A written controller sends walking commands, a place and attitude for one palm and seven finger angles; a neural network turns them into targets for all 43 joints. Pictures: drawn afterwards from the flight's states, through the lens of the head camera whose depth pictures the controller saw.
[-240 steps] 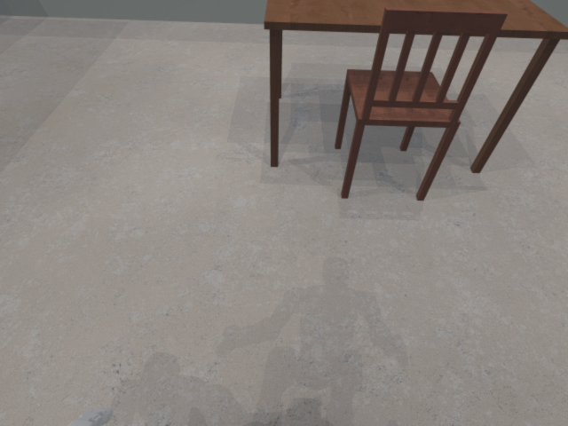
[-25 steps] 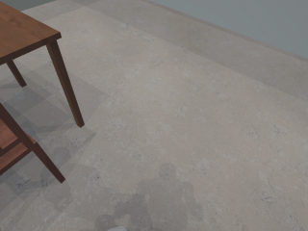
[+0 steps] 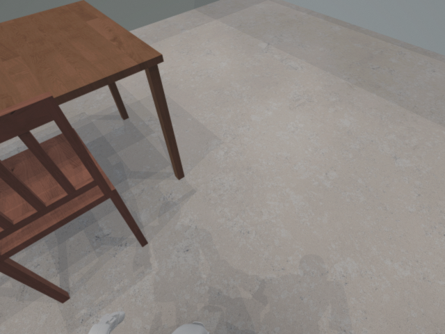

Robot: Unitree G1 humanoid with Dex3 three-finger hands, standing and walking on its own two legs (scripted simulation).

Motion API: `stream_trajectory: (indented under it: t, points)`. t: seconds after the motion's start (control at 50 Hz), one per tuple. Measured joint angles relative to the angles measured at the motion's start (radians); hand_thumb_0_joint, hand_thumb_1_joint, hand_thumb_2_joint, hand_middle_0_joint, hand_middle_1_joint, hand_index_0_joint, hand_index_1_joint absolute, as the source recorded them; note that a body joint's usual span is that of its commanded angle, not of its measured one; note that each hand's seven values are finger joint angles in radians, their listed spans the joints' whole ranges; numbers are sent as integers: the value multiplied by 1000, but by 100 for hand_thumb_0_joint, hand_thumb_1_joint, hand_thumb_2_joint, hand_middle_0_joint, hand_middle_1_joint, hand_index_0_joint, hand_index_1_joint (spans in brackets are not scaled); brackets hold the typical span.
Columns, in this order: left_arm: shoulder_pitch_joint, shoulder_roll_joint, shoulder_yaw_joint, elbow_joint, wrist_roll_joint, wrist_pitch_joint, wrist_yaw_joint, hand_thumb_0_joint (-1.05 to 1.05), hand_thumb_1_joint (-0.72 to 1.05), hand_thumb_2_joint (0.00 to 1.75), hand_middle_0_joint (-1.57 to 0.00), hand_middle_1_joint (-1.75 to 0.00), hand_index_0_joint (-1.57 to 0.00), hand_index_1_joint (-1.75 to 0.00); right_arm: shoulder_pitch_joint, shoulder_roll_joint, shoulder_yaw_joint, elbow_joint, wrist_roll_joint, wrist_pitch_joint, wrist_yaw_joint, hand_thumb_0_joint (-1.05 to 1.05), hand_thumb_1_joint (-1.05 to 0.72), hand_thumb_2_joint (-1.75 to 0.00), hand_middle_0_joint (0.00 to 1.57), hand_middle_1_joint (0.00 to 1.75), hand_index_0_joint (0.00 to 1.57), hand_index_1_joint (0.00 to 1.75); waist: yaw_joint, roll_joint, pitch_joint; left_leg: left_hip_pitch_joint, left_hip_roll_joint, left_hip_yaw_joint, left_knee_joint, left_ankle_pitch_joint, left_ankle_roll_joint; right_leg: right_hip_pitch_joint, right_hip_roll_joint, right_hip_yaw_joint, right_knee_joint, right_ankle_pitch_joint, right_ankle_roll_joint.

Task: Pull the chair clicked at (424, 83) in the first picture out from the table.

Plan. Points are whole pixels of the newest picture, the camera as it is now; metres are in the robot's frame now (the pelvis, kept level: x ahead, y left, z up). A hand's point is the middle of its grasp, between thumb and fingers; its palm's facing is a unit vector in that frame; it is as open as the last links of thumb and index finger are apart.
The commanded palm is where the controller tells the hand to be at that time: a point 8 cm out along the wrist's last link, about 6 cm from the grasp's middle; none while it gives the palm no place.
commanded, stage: turn to face it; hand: left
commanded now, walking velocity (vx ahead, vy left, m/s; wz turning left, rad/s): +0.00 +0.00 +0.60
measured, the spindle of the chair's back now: (14, 182) +0.50 +0.58 -0.09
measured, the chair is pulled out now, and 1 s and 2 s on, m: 0.00 0.00 0.00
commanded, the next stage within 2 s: take the last steps up to it in 1.02 s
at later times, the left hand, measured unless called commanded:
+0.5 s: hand out of the picture -0.06 +0.26 -0.18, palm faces +0.36 -0.89 -0.27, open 7.4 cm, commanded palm none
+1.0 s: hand out of the picture -0.02 +0.22 -0.13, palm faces +0.54 -0.80 -0.28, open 7.4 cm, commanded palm none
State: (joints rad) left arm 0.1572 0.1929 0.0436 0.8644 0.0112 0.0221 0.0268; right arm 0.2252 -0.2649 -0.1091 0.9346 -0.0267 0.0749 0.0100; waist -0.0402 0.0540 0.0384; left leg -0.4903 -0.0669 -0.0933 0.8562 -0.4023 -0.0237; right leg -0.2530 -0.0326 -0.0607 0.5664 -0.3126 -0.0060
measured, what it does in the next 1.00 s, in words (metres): steps on the spot, turning left: left foot, then right foot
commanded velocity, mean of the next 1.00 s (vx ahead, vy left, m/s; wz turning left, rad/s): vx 0.00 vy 0.00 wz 0.50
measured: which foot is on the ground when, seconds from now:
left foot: up 0.00-0.36, down 0.38-0.82, up 0.84-1.00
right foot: down 0.00-0.38, up 0.40-0.80, down 0.82-1.00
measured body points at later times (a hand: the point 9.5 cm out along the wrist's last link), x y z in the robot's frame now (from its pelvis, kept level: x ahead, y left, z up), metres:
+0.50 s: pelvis -0.01 +0.03 +0.00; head +0.02 +0.07 +0.45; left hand -0.08 +0.31 -0.16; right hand +0.19 -0.17 -0.11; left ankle -0.05 +0.13 -0.73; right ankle +0.00 -0.12 -0.66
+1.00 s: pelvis +0.00 +0.00 +0.01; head +0.03 -0.02 +0.46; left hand -0.05 +0.26 -0.11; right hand +0.18 -0.20 -0.15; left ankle -0.10 +0.10 -0.65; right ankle +0.06 -0.09 -0.73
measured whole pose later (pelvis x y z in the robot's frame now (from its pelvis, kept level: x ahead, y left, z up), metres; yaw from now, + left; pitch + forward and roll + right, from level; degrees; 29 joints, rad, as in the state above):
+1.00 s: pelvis +0.00 +0.00 +0.01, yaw +34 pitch -1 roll +1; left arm 0.19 0.18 0.02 0.86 0.01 0.02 0.02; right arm 0.23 -0.26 -0.08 0.96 -0.02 0.08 0.02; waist -0.04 0.04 0.06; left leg -0.47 -0.02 -0.05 1.13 -0.40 -0.04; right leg -0.21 -0.06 -0.11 0.51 -0.28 -0.01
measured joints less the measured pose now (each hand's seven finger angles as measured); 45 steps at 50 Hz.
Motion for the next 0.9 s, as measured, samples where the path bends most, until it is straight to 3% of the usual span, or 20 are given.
stream_trajectory:
  t: [0.06,0.14,0.22,0.32,0.36,0.38,0.4,0.46,0.54,0.7,0.8,0.84,0.9]
  points:
    - [31,-10,-7,7,2,1,1,1,91,90,-20,-30,-20,-30,-10,-15,-3,-6,-3,6,9,1,-91,-90,20,30,20,30,1,-6,0,-52,32,57,235,9,-24,37,-26,-32,-33,2,0]
    - [55,-12,-15,17,5,-7,-1,1,91,90,-20,-30,-20,-30,-29,-18,4,-11,0,10,15,1,-91,-90,20,30,20,30,6,-30,18,-35,79,91,278,13,-52,66,-65,-79,-52,4,0]
    - [82,-8,-20,23,9,-9,-6,1,91,90,-20,-30,-20,-30,-64,-16,16,-6,3,21,18,1,-91,-90,20,30,20,30,26,-47,36,22,103,109,177,-18,-58,69,-98,-124,-43,-4,8]
    - [114,21,-9,41,13,2,-9,1,91,90,-20,-30,-21,-30,-115,-4,36,-19,10,12,21,1,-91,-90,20,30,20,30,59,-74,54,129,103,158,-51,-37,-39,50,-138,-178,5,-30,33]
    - [129,41,0,50,9,8,-11,1,91,90,-20,-30,-21,-30,-127,0,44,-34,10,-1,22,1,-91,-90,20,30,20,30,65,-85,52,193,96,183,-197,38,-24,33,-157,-201,51,-55,51]
    - [139,51,6,52,5,13,-13,1,91,90,-20,-30,-21,-30,-130,0,47,-43,8,-13,23,1,-91,-90,20,30,20,30,66,-87,47,216,95,184,-258,113,1,9,-166,-205,103,-72,60]
    - [136,67,13,58,1,21,-13,1,91,90,-20,-30,-20,-30,-138,7,48,-47,8,-24,22,1,-91,-90,20,30,20,30,70,-103,53,206,84,182,-241,112,25,-28,-172,-172,190,-138,72]
    - [117,94,26,77,-2,54,-4,1,91,90,-20,-30,-20,-30,-136,24,61,-57,10,-45,13,1,-91,-90,20,30,20,30,73,-111,59,200,78,155,-217,61,57,-134,-122,-62,439,-250,89]
    - [73,102,33,62,-4,49,-13,1,91,90,-20,-30,-20,-30,-114,34,67,-50,6,-42,2,0,-91,-90,20,30,20,30,63,-97,58,226,65,103,-293,107,57,-206,-86,0,519,-160,97]
    - [-8,72,20,9,-7,35,-13,1,91,90,-19,-30,-20,-30,-63,41,62,-30,1,-31,2,0,-90,-90,20,30,20,30,26,-65,44,236,26,18,-355,160,57,-179,-39,52,343,-125,96]
    - [-35,45,5,-19,-13,16,-10,1,91,90,-20,-30,-20,-30,-27,36,51,-18,1,-18,1,1,-90,-90,20,30,20,30,5,-39,32,208,4,-31,-315,149,34,-65,5,46,103,-54,77]
    - [-30,33,-2,-28,-7,-4,-6,1,91,90,-20,-30,-20,-30,-16,28,43,-13,8,-15,2,1,-90,-90,20,30,20,30,5,-25,28,174,-2,-39,-239,106,20,-20,12,33,1,45,37]
    - [-12,8,-20,-29,-2,-10,-7,1,91,90,-20,-30,-20,-30,-3,14,28,1,6,1,2,1,-91,-90,20,30,20,30,-3,-3,23,82,-5,-9,45,-52,7,-6,-3,-6,12,15,-6]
